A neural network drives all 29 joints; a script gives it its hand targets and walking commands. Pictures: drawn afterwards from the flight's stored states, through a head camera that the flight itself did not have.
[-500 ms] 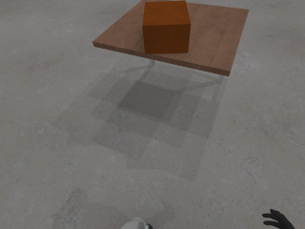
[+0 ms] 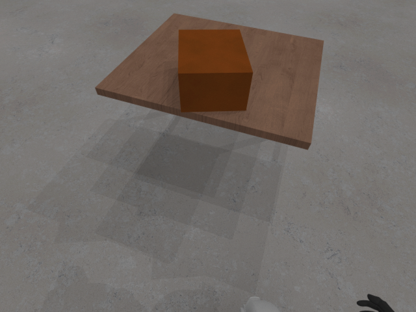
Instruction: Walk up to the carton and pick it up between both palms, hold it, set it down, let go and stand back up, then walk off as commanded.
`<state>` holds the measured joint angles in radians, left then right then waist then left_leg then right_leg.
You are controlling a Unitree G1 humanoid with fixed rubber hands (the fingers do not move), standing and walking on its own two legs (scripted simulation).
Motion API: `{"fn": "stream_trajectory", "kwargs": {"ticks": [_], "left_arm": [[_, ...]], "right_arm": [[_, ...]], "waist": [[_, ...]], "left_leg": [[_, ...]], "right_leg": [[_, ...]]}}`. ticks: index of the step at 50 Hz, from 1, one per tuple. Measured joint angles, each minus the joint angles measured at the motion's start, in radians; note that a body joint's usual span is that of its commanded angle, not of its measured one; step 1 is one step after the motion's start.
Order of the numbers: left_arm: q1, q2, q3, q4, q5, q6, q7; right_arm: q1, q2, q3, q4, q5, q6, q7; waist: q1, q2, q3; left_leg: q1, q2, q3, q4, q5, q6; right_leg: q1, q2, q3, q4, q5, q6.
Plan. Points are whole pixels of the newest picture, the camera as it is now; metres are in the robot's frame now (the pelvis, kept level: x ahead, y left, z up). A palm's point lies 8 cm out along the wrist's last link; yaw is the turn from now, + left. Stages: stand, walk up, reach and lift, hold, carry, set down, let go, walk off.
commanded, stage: walk up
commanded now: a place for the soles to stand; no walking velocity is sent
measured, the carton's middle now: (211, 69) +0.92 +0.00 -0.06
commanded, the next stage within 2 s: none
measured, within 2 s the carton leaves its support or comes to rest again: neither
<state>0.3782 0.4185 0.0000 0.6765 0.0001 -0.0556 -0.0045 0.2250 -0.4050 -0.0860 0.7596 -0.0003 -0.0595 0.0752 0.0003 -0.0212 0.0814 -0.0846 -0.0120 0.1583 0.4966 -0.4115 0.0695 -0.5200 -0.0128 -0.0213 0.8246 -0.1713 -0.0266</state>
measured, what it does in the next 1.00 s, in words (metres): walks ahead: right foot, then left foot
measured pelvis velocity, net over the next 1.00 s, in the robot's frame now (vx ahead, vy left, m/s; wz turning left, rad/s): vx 0.33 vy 0.09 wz -0.14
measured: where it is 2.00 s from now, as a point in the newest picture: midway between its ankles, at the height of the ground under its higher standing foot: (177, 259)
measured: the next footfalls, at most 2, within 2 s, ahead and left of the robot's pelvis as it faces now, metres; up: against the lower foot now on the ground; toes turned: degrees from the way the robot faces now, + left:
right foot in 0.06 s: +0.16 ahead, -0.10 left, +0.00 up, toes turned -5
left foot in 0.58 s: +0.35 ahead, +0.16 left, +0.00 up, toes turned +0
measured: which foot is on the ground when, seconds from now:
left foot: down 0.00-0.08, up 0.10-0.56, down 0.58-1.00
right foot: up 0.00-0.04, down 0.06-0.60, up 0.62-1.00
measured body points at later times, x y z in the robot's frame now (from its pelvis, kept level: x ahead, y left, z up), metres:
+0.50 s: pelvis +0.18 +0.03 -0.01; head +0.20 -0.02 +0.44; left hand +0.27 +0.35 -0.06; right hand +0.27 -0.27 -0.14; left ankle +0.27 +0.15 -0.69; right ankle +0.12 -0.10 -0.73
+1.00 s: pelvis +0.33 +0.09 +0.00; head +0.37 +0.09 +0.44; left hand +0.44 +0.39 -0.11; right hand +0.39 -0.25 -0.10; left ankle +0.31 +0.16 -0.73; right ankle +0.38 -0.04 -0.70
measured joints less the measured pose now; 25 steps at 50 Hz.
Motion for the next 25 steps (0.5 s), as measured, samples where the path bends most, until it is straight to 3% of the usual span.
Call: {"fn": "stream_trajectory", "kwargs": {"ticks": [3, 4, 6, 8, 10, 17, 25], "left_arm": [[0.0, 0.0, 0.0, 0.0, 0.0, 0.0, 0.0], [0.0, -0.002, 0.0, 0.0, 0.0, -0.002, 0.0], [0.0, -0.006, 0.001, 0.001, 0.0, -0.006, 0.005], [0.006, -0.006, 0.0, 0.001, 0.0, -0.006, 0.017], [0.013, -0.006, 0.0, 0.0, 0.0, -0.007, 0.025], [0.022, -0.006, 0.0, 0.0, 0.0, -0.03, 0.028], [0.022, -0.006, 0.0, 0.0, 0.0, -0.037, 0.028]], "right_arm": [[0.001, 0.0, 0.0, 0.001, 0.0, 0.01, 0.0], [-0.001, 0.0, -0.002, 0.001, 0.0, 0.015, 0.0], [-0.009, 0.003, 0.005, 0.0, 0.0, 0.025, 0.0], [-0.009, 0.003, 0.024, -0.001, 0.0, 0.036, -0.001], [-0.009, 0.002, 0.022, -0.002, 0.0, 0.038, -0.001], [-0.009, 0.001, 0.004, -0.008, 0.0, 0.056, -0.001], [-0.009, 0.001, -0.011, -0.009, 0.0, 0.069, 0.006]], "waist": [[0.001, 0.013, 0.0], [0.001, 0.025, 0.006], [0.002, 0.069, 0.026], [0.002, 0.071, 0.026], [0.001, 0.07, 0.025], [0.0, 0.129, 0.024], [0.0, 0.17, 0.024]], "left_leg": [[0.018, -0.004, 0.014, 0.036, -0.058, -0.005], [0.012, 0.005, 0.014, 0.094, -0.086, -0.006], [-0.055, 0.045, -0.005, 0.316, -0.105, -0.006], [-0.156, 0.025, -0.036, 0.553, -0.106, -0.006], [-0.244, 0.02, -0.041, 0.686, -0.097, -0.006], [-0.422, 0.068, -0.1, 0.636, 0.057, -0.006], [-0.427, 0.087, -0.1, 0.41, 0.082, -0.006]], "right_leg": [[0.056, 0.007, -0.057, -0.181, 0.031, -0.005], [0.092, 0.016, -0.068, -0.216, -0.018, -0.02], [0.122, 0.044, -0.086, -0.197, -0.065, -0.04], [0.151, 0.034, -0.079, -0.185, -0.08, -0.049], [0.193, 0.013, -0.064, -0.195, -0.097, -0.049], [0.298, -0.001, -0.001, -0.226, -0.145, -0.01], [0.363, -0.003, 0.029, -0.226, -0.227, 0.034]]}}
